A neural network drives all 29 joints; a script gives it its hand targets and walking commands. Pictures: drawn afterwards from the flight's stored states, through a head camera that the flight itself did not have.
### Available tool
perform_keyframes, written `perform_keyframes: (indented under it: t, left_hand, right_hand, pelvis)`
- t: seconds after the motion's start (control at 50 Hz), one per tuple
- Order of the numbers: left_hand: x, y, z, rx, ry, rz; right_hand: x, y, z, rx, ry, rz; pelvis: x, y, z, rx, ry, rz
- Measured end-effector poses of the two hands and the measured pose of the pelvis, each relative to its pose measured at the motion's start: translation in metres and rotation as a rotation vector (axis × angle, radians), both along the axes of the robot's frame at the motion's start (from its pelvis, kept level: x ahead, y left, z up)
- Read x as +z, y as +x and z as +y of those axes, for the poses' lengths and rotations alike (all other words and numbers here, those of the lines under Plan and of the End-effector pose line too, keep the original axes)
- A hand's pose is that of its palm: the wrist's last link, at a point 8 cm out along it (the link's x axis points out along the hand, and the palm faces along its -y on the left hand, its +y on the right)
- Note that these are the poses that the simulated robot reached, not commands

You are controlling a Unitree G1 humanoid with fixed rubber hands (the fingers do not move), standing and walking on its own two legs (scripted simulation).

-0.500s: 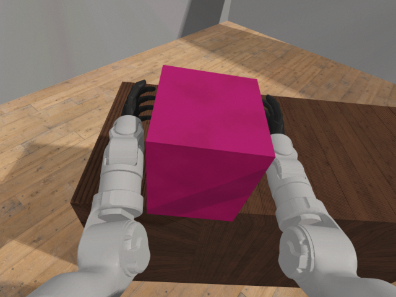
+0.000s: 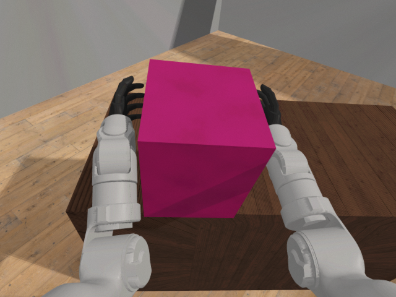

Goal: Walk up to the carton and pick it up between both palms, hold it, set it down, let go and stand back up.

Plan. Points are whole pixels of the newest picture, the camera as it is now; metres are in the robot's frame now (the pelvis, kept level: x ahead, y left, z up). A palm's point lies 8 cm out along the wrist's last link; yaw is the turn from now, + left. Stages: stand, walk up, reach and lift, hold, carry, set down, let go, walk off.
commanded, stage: reach and lift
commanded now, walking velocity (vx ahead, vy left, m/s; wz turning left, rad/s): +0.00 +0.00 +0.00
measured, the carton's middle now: (195, 145) +0.37 +0.00 +0.13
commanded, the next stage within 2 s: hold in 1.18 s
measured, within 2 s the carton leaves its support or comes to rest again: neither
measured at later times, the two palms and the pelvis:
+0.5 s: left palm (117, 104) +0.38 +0.15 +0.22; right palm (274, 112) +0.37 -0.14 +0.22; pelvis +0.00 +0.00 +0.00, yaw +0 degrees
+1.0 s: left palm (118, 95) +0.38 +0.14 +0.24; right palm (279, 102) +0.38 -0.15 +0.24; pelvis +0.00 +0.00 +0.00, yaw -1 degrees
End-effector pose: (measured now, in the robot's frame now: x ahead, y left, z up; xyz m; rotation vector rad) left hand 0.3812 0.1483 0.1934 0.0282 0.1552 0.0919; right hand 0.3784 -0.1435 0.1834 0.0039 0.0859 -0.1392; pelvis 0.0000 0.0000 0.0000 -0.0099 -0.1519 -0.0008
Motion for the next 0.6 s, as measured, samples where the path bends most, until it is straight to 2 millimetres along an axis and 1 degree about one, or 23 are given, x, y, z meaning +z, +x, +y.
perform_keyframes:
  t: [0.14, 0.3, 0.6]
  left_hand:
    - [0.011, -0.003, 0.001, -0.002, -0.005, -0.008]
    - [0.025, -0.002, -0.001, -0.008, -0.008, -0.019]
    - [0.034, -0.005, 0.003, -0.002, -0.019, -0.023]
  right_hand:
    - [0.008, -0.003, 0.001, -0.002, 0.010, -0.009]
    - [0.021, -0.004, -0.001, -0.008, 0.011, -0.021]
    - [0.037, -0.004, 0.002, 0.002, 0.015, -0.028]
  pelvis:
    - [0.000, -0.005, 0.000, -0.001, 0.001, 0.005]
    - [0.000, -0.004, 0.000, -0.007, 0.001, -0.003]
    - [-0.001, 0.001, 0.001, -0.008, -0.002, -0.022]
